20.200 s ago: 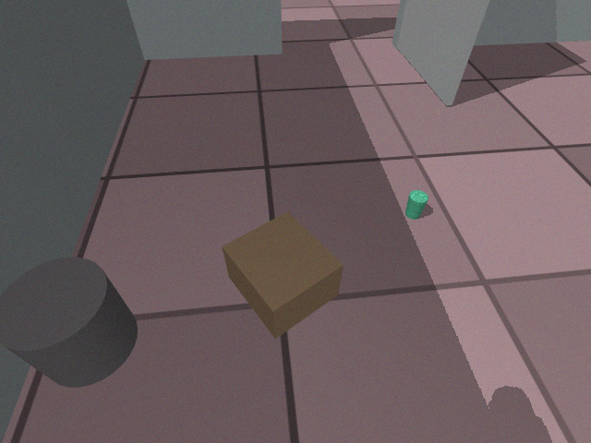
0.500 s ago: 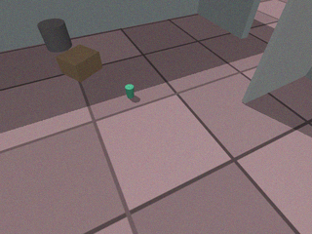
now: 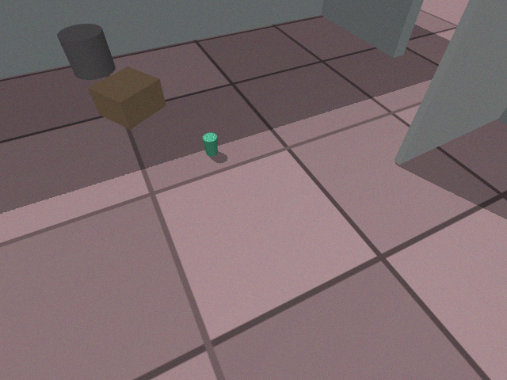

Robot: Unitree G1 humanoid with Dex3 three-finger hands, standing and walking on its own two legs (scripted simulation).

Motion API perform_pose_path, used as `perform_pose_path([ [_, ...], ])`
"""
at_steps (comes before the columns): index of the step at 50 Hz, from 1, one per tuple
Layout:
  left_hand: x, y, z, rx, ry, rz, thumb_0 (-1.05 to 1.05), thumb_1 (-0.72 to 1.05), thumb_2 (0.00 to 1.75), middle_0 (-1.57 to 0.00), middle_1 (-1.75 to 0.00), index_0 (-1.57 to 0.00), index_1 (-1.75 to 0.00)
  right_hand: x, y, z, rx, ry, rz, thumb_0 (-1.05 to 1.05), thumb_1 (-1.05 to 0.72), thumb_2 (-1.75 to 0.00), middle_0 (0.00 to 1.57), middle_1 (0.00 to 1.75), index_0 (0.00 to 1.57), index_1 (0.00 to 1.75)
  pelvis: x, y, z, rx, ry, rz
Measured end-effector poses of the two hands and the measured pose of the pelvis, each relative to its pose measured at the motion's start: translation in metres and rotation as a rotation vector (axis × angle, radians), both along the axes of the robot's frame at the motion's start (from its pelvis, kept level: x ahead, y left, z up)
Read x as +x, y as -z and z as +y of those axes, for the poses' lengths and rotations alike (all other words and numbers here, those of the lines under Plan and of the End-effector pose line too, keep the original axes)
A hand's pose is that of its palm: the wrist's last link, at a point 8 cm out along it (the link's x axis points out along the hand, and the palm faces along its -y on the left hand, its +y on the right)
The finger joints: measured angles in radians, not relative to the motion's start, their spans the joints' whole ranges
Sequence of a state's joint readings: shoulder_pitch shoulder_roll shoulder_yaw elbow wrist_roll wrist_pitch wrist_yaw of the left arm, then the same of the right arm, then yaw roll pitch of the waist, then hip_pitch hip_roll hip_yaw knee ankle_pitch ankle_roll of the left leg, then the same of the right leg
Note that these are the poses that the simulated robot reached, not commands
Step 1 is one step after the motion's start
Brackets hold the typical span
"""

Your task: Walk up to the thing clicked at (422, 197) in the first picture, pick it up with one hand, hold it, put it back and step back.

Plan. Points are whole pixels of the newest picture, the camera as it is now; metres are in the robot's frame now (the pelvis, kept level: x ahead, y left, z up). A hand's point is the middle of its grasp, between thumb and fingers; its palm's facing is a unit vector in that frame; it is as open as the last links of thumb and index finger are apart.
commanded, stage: stand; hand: left
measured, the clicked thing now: (210, 145) +1.47 +0.25 -0.72
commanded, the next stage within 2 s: walk up in 0.88 s
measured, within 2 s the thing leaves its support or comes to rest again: neither
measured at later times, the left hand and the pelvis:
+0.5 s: hand out of the picture +0.07 +0.26 -0.15, palm faces -0.02 -0.94 -0.35, open 7.4 cm; pelvis +0.00 +0.00 +0.00, yaw +0 degrees
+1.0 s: hand out of the picture +0.07 +0.27 -0.15, palm faces +0.02 -0.94 -0.33, open 7.3 cm; pelvis +0.01 +0.01 +0.00, yaw +1 degrees
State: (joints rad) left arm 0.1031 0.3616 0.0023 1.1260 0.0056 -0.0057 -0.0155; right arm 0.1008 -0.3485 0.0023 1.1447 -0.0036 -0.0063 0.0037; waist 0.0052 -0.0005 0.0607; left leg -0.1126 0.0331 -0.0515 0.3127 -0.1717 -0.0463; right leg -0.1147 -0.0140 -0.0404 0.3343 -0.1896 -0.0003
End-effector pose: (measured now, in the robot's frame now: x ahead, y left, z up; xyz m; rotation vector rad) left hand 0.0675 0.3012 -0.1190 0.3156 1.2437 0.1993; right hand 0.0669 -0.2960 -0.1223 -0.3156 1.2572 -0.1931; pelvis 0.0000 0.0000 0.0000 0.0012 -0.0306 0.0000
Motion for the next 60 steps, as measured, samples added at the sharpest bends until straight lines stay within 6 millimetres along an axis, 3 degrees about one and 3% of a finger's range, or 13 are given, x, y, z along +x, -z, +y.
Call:
perform_pose_path([
  [15, 0.008, -0.003, -0.001, 0.004, 0.003, -0.028, 0.0, 0.91, 0.89, -0.21, -0.3, -0.2, -0.3, 0.012, -0.002, 0.0, 0.002, -0.008, -0.041, 0.01, -0.91, -0.9, 0.2, 0.3, 0.2, 0.3, 0.002, 0.0, -0.001, -0.001, 0.002, -0.009],
  [33, -0.004, 0.0, -0.002, 0.003, 0.001, -0.002, 0.0, 0.91, 0.89, -0.21, -0.3, -0.2, -0.3, -0.003, -0.002, -0.003, -0.002, 0.003, -0.012, 0.01, -0.91, -0.9, 0.2, 0.3, 0.2, 0.3, -0.001, 0.0, -0.002, -0.003, 0.004, -0.011],
  [47, -0.002, -0.001, 0.004, -0.016, -0.004, -0.025, 0.0, 0.91, 0.89, -0.21, -0.3, -0.2, -0.3, -0.007, -0.003, -0.003, 0.008, 0.004, -0.015, 0.01, -0.91, -0.9, 0.21, 0.3, 0.2, 0.3, 0.004, 0.001, 0.001, -0.003, 0.002, -0.001],
  [52, -0.007, -0.007, 0.028, 0.003, -0.046, -0.07, 0.0, 0.91, 0.89, -0.21, -0.3, -0.2, -0.3, 0.015, -0.01, -0.009, -0.028, -0.036, -0.007, 0.01, -0.91, -0.9, 0.21, 0.3, 0.2, 0.3, 0.018, 0.002, 0.012, -0.001, -0.025, 0.006],
  [57, -0.019, -0.003, 0.069, 0.028, -0.084, 0.0, 0.0, 0.91, 0.89, -0.21, -0.3, -0.2, -0.3, 0.064, -0.021, 0.002, -0.062, -0.074, -0.07, 0.01, -0.91, -0.9, 0.2, 0.3, 0.2, 0.3, 0.043, 0.008, 0.037, -0.028, -0.031, -0.014],
  [60, -0.01, 0.013, 0.097, 0.032, -0.091, 0.04, 0.0, 0.91, 0.89, -0.21, -0.3, -0.2, -0.3, 0.092, -0.024, 0.016, -0.091, -0.074, -0.134, 0.01, -0.91, -0.9, 0.2, 0.3, 0.2, 0.3, 0.066, 0.019, 0.056, -0.025, -0.028, -0.021],
])
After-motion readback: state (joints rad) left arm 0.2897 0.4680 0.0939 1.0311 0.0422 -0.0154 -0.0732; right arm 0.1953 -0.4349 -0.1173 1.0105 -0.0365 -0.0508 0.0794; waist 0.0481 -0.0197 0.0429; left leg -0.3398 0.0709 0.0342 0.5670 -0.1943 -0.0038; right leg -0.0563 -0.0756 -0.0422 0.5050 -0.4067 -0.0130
